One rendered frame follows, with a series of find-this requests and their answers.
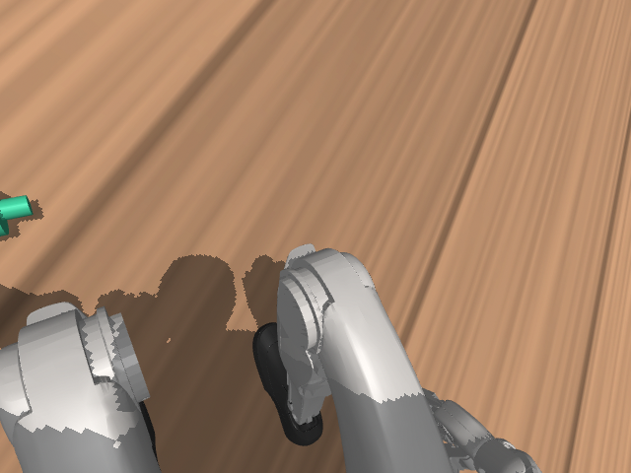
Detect right robot arm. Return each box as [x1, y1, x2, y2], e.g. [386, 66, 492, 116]
[473, 439, 542, 473]

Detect right robot hand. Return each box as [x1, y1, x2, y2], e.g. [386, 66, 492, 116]
[422, 388, 494, 473]

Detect right robot foot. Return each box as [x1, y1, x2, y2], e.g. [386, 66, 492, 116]
[252, 322, 323, 446]

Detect bottle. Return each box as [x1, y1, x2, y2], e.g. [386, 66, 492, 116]
[0, 195, 33, 237]

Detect left robot foot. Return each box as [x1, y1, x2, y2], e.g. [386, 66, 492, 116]
[139, 401, 160, 467]

